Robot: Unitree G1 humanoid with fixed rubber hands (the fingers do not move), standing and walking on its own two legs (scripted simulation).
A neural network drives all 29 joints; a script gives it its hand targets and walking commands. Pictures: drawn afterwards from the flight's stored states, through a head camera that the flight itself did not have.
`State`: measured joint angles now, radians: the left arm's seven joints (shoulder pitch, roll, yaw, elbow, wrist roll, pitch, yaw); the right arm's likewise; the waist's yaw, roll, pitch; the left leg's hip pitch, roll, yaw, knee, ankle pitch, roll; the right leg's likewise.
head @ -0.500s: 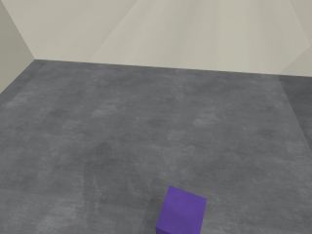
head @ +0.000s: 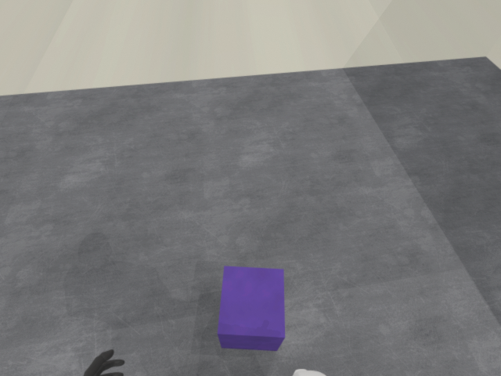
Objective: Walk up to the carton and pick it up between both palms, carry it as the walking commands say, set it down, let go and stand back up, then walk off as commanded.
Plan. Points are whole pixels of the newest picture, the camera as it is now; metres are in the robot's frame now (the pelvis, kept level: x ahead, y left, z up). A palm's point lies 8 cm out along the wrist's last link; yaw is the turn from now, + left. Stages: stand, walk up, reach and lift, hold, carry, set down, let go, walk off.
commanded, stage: walk up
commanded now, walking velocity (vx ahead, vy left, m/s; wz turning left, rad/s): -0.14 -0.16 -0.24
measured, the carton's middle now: (251, 310) +0.39 -0.02 -0.63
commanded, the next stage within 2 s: none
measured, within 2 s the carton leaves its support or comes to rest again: neither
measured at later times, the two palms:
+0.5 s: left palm out of the picture +0.00 +0.17 -0.13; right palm out of the picture +0.01 -0.27 -0.12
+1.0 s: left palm out of the picture -0.04 +0.19 -0.13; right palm out of the picture -0.03 -0.23 -0.13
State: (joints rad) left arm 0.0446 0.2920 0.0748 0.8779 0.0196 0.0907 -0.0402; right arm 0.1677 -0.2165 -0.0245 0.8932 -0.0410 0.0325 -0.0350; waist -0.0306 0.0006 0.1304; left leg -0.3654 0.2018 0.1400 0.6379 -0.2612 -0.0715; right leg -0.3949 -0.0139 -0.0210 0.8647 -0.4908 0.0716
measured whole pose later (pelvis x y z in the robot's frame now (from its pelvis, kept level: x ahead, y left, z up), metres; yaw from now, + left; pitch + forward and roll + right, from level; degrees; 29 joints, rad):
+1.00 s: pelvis -0.02 -0.02 +0.02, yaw +1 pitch -2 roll -1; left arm 0.26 0.13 0.01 1.20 0.01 0.00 0.04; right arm 0.28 -0.12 0.00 1.18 -0.01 -0.02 -0.04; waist 0.01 0.00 0.04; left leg -0.07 -0.03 0.05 0.39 -0.28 0.06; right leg -0.12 -0.02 -0.06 0.38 -0.22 0.01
